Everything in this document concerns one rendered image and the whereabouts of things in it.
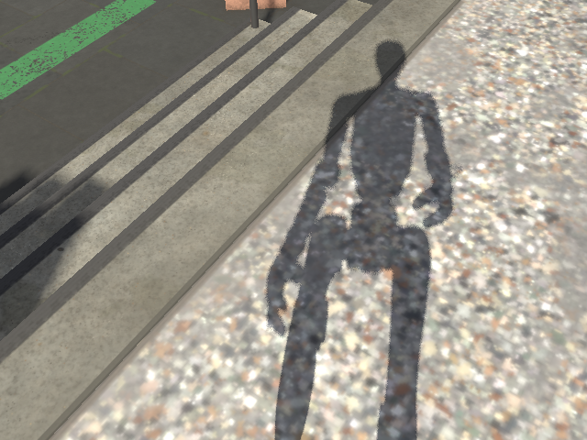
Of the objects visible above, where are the stairs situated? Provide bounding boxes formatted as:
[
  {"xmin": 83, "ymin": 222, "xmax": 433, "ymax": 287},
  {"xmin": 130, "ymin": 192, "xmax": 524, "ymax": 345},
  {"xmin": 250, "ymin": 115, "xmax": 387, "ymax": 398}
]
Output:
[{"xmin": 0, "ymin": 0, "xmax": 372, "ymax": 341}]

